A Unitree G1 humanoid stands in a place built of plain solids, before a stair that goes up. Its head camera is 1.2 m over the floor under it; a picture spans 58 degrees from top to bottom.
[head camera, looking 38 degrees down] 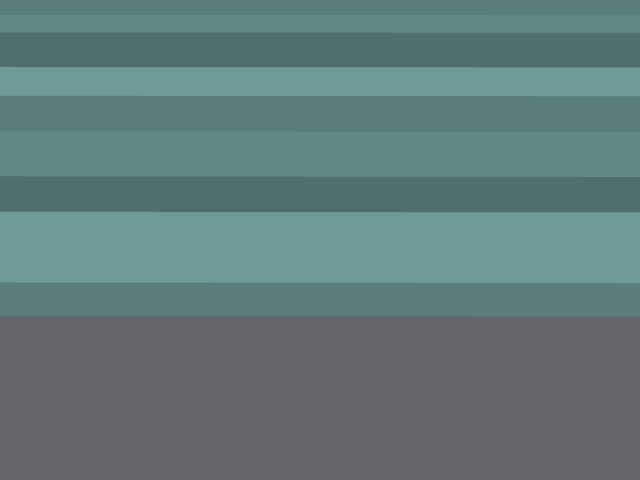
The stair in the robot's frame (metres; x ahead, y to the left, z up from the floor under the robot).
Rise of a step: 0.17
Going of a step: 0.43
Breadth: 5.60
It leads straight ahead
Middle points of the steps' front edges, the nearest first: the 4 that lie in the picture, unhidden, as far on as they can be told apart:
1.08 -0.17 0.17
1.51 -0.17 0.34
1.94 -0.18 0.51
2.37 -0.18 0.68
